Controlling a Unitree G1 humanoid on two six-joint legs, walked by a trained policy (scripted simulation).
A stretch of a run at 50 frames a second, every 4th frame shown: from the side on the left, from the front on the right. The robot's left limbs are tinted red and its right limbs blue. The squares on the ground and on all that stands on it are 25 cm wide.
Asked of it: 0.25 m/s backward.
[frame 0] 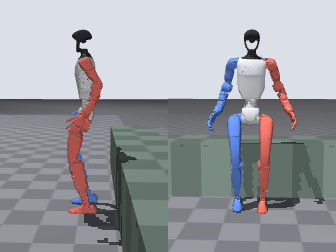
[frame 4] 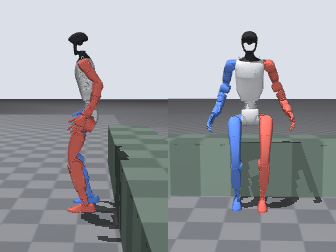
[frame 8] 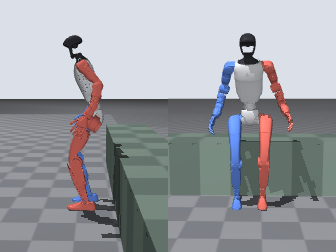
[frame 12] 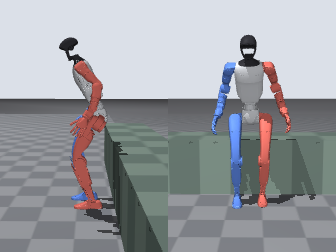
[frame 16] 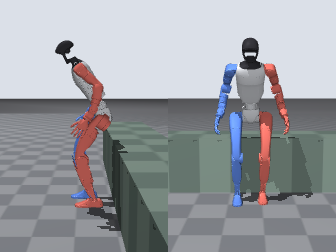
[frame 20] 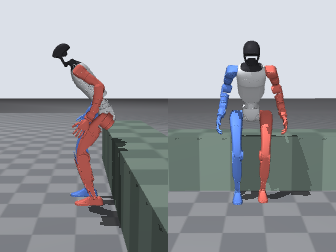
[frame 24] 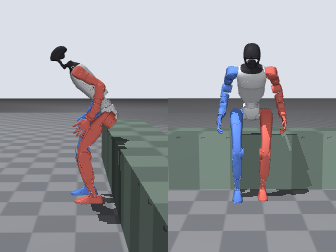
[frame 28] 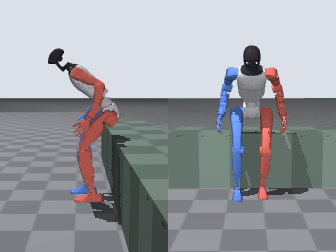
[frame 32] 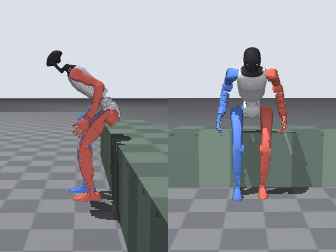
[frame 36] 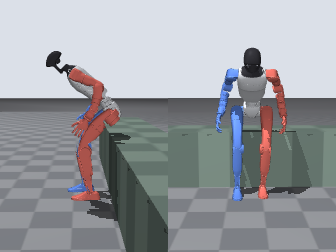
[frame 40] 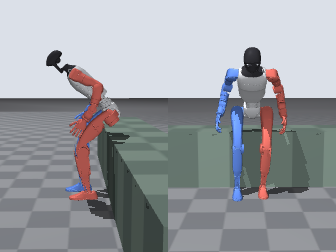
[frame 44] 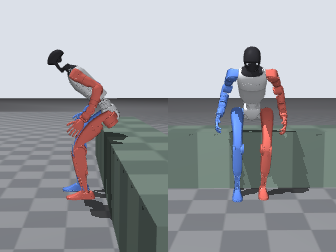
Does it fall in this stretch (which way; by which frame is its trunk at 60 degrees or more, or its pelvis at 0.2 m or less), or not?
no
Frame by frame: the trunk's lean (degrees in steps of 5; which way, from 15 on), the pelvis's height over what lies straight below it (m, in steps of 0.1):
0: 5, 0.8
4: 10, 0.8
8: 20 forward, 0.7
12: 25 forward, 0.7
16: 35 forward, 0.7
20: 40 forward, 0.7
24: 45 forward, 0.7
28: 50 forward, 0.7
32: 50 forward, 0.7
36: 50 forward, 0.7
40: 50 forward, 0.7
44: 50 forward, 0.7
